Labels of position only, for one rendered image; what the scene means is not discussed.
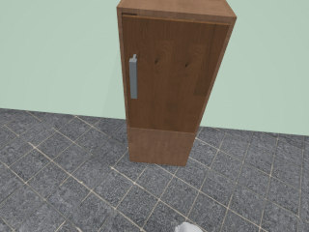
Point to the handle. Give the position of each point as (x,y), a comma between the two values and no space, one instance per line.
(133,77)

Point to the cupboard door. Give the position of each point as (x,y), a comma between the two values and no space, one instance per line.
(176,61)

